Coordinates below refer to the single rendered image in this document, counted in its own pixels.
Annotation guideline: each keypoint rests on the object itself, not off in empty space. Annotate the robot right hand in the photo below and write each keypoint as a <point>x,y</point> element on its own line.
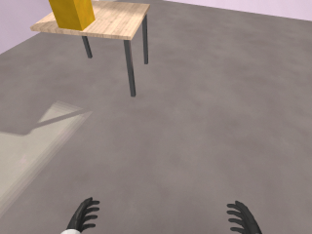
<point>246,220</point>

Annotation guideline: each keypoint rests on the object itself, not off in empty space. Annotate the table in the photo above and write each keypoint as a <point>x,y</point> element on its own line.
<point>113,20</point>

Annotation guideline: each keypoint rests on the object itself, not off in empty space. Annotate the carton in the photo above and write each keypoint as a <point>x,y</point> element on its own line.
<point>73,14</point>

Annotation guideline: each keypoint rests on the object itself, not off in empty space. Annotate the robot left hand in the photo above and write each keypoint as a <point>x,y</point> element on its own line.
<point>80,216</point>

